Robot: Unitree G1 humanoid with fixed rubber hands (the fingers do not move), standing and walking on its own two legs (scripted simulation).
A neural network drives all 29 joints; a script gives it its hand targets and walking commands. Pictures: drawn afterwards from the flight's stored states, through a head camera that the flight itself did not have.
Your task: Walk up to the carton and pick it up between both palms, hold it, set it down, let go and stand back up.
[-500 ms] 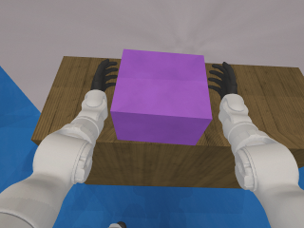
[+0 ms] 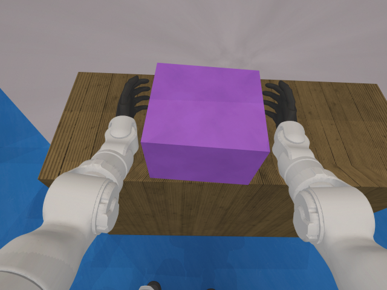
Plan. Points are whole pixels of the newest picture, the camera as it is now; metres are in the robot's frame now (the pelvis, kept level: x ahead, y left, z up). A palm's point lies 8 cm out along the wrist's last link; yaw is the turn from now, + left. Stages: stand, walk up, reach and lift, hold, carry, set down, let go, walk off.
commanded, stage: reach and lift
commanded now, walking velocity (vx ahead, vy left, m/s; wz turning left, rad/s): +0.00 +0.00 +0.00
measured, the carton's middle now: (203, 125) +0.47 -0.01 +0.00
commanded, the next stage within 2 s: none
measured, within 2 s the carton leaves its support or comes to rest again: leaves its support in 1.06 s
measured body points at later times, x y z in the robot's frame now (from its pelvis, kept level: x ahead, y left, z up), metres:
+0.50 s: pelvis +0.03 +0.00 +0.02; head +0.10 +0.01 +0.47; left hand +0.45 +0.16 +0.06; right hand +0.44 -0.18 +0.06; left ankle +0.02 +0.13 -0.72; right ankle +0.00 -0.11 -0.72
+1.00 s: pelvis +0.02 +0.00 +0.03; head +0.08 +0.01 +0.47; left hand +0.43 +0.16 +0.06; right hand +0.42 -0.18 +0.06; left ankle +0.02 +0.13 -0.72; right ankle +0.00 -0.11 -0.72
